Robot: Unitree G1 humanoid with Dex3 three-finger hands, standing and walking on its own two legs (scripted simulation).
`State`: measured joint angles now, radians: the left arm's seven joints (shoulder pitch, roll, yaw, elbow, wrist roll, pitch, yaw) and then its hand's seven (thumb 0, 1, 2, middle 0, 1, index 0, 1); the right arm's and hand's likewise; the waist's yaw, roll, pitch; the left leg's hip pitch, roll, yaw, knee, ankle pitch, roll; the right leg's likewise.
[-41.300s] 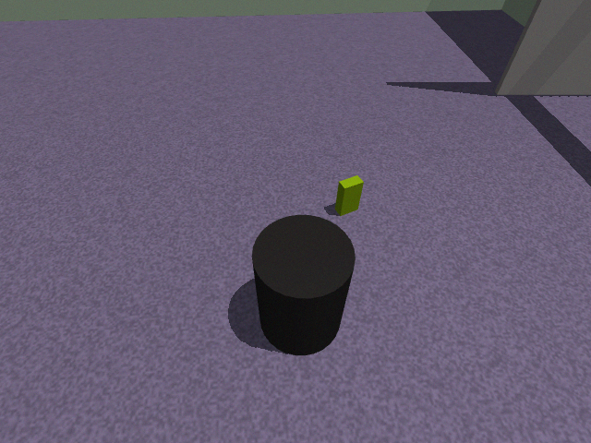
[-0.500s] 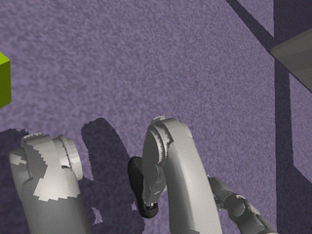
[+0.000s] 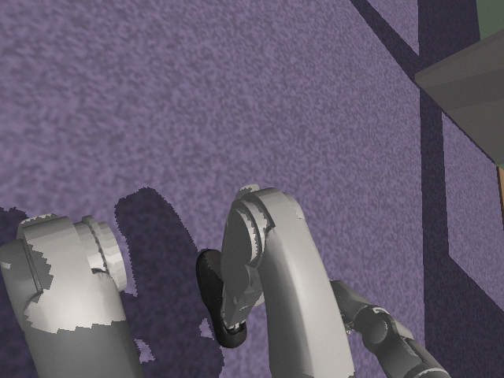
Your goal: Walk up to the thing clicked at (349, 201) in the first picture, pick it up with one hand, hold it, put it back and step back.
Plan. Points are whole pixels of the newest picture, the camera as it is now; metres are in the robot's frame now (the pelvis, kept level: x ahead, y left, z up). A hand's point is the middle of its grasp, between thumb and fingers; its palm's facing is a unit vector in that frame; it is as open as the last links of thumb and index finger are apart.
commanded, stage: lower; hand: left
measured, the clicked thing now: out of the picture +0.44 +0.30 -0.18
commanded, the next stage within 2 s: loosen in 0.06 s
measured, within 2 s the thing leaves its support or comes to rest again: rests again in 1.32 s
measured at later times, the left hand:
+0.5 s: hand out of the picture +0.43 +0.33 -0.16, palm faces +0.53 -0.85 +0.02, open 10.4 cm
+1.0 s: hand out of the picture +0.42 +0.38 -0.10, palm faces +0.55 -0.83 -0.01, open 16.8 cm
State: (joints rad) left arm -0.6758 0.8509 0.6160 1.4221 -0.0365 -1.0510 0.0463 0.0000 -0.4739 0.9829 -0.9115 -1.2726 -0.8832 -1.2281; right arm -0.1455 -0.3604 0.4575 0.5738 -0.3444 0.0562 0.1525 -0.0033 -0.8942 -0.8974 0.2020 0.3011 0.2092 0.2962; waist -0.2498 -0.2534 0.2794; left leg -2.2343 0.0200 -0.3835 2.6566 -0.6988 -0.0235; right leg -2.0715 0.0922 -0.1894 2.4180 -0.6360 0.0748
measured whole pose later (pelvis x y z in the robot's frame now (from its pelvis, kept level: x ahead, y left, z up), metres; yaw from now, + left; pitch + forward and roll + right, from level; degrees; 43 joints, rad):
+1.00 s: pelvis +0.00 +0.00 +0.01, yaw +0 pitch +14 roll -18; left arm -0.65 0.87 0.66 1.20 -0.06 -0.96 -0.03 -0.01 -0.45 0.09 -0.11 -0.09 -0.12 -0.07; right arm -0.10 -0.35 0.43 0.55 -0.31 0.08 0.14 0.00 -0.91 -0.90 0.20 0.30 0.21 0.30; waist -0.21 -0.24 0.24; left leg -2.22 0.03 -0.39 2.64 -0.70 -0.02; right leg -2.05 0.09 -0.20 2.39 -0.63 0.06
